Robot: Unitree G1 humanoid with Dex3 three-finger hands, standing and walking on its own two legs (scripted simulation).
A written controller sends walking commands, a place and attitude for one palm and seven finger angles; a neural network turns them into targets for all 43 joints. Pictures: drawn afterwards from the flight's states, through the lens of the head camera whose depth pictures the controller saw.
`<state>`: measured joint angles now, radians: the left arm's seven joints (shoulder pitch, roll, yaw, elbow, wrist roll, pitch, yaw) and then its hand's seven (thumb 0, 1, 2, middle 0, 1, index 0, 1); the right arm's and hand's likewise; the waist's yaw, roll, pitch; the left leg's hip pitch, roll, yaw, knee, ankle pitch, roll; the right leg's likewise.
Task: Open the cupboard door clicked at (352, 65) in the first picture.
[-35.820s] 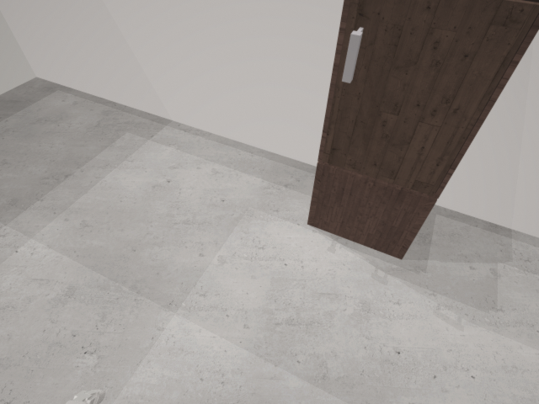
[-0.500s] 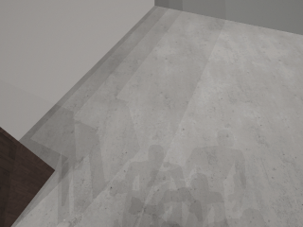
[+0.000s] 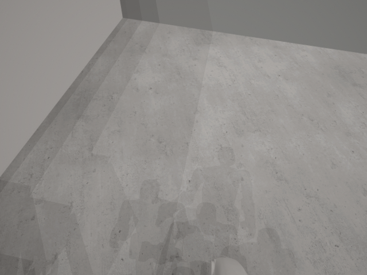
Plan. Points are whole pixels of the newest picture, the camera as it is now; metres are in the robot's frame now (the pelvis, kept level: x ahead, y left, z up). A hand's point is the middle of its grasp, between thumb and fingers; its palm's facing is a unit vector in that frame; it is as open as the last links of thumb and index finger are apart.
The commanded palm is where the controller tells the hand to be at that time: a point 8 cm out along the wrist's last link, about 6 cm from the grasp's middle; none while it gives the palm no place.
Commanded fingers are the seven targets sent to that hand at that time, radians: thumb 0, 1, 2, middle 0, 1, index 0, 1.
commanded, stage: walk to a spot facing it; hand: left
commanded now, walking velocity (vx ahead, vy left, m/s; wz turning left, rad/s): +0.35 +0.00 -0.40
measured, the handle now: out of the picture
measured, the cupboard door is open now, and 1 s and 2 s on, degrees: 41 41 41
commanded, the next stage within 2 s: turn to face it in 0.80 s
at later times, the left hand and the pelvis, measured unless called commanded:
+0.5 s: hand (153, 198) +0.33 +0.11 -0.16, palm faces -0.11 -0.97 -0.22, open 7.1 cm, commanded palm none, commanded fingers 0.00 0.90 0.90 -0.20 -0.30 -0.20 -0.30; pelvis +0.24 -0.07 +0.00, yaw -8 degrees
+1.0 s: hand (168, 134) +0.58 +0.09 -0.17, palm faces -0.23 -0.96 -0.18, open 7.3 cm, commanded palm none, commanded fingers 0.00 0.90 0.90 -0.20 -0.30 -0.20 -0.30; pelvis +0.48 -0.08 +0.00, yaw -15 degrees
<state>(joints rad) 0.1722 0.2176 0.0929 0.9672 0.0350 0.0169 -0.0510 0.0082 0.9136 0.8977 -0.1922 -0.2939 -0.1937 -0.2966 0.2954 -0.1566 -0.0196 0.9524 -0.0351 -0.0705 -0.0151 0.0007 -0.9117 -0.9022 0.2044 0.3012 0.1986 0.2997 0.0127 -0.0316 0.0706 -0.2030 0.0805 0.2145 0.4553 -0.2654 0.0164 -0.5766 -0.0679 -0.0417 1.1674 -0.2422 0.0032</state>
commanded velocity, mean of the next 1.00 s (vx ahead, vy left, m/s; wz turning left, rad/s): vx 0.29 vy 0.00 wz -0.14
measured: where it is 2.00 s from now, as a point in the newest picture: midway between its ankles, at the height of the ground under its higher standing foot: (209, 196)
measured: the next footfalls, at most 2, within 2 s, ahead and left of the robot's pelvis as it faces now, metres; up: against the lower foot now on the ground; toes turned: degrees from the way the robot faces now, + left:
right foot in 0.24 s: +0.24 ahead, -0.15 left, +0.00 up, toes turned -13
left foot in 0.68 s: +0.50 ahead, +0.02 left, +0.00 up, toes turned -2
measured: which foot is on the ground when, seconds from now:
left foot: down 0.00-0.24, up 0.26-0.66, down 0.68-1.00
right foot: up 0.00-0.22, down 0.24-0.68, up 0.70-1.00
